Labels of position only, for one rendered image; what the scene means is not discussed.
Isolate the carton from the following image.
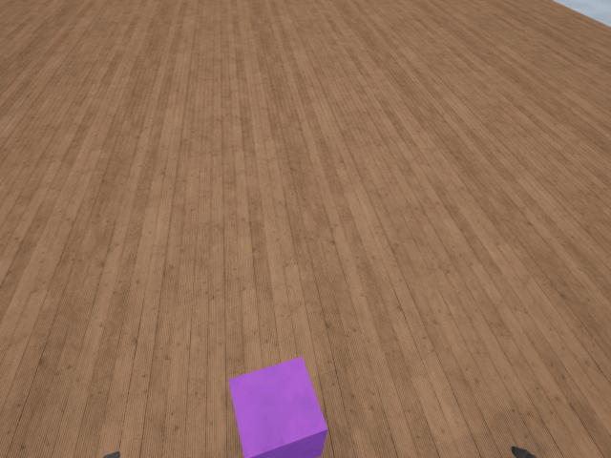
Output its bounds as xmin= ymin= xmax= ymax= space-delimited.
xmin=228 ymin=357 xmax=327 ymax=458

